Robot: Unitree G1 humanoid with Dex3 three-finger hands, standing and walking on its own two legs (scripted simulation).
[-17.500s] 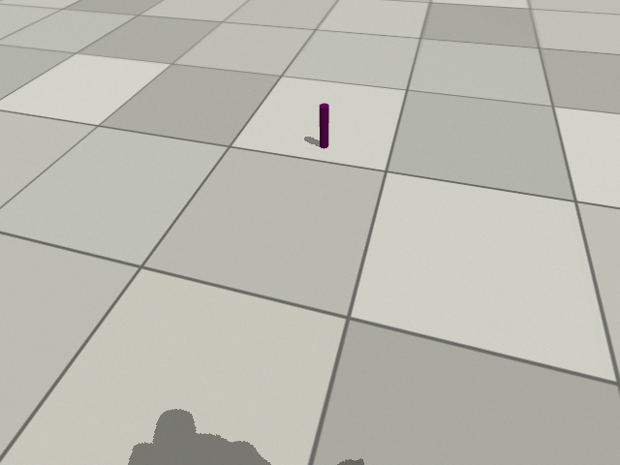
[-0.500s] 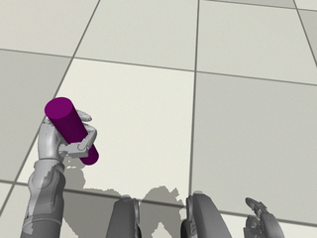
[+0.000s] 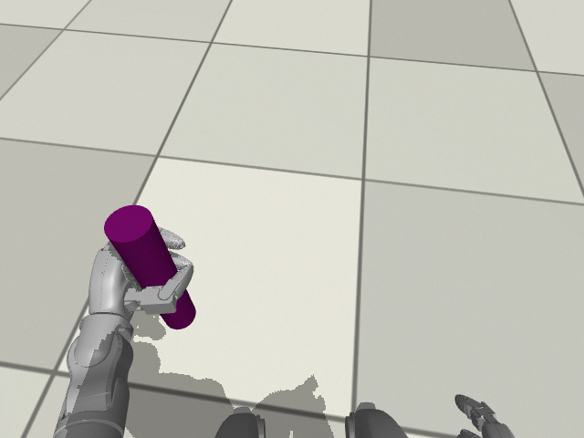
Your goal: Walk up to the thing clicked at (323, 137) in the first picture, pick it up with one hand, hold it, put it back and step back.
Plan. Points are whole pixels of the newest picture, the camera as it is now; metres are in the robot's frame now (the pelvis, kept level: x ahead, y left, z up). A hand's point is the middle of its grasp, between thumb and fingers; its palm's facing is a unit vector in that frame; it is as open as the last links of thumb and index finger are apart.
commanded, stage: lift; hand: left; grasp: from the side
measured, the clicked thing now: (159, 278) +0.35 +0.19 +0.02
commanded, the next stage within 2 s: hold in 0.52 s
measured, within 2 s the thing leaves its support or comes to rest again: neither
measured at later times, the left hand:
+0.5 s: hand (167, 258) +0.34 +0.16 +0.08, palm faces -0.01 -1.00 +0.00, open 6.5 cm
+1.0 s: hand (166, 253) +0.34 +0.16 +0.10, palm faces -0.01 -1.00 +0.00, open 6.5 cm
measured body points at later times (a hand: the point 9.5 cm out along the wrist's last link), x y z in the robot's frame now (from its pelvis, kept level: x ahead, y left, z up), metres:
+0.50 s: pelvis +0.01 -0.01 +0.04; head +0.07 +0.00 +0.48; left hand +0.34 +0.22 +0.08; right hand +0.14 -0.26 -0.07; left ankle +0.02 +0.11 -0.65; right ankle +0.03 -0.13 -0.65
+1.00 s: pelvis +0.01 -0.01 +0.05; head +0.06 -0.01 +0.50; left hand +0.33 +0.21 +0.10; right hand +0.14 -0.26 -0.06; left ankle +0.02 +0.11 -0.65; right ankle +0.03 -0.13 -0.65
